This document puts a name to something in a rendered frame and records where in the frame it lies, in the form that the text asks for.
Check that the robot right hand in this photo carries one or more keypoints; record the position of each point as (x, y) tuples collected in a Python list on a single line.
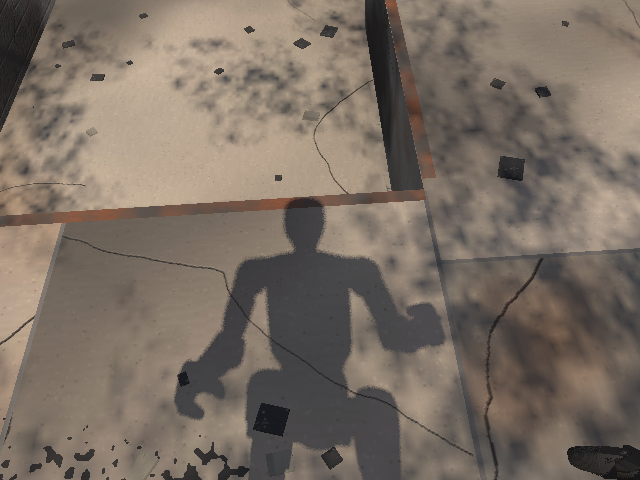
[(610, 462)]

